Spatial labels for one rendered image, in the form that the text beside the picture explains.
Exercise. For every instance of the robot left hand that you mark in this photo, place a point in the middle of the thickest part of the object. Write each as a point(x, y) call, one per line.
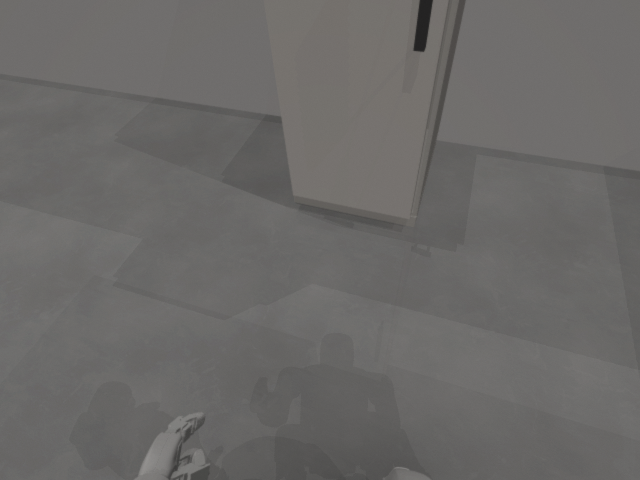
point(164, 456)

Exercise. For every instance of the fridge door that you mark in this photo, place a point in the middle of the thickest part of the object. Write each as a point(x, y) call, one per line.
point(354, 97)

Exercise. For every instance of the handle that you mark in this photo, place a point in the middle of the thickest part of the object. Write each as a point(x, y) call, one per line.
point(423, 20)

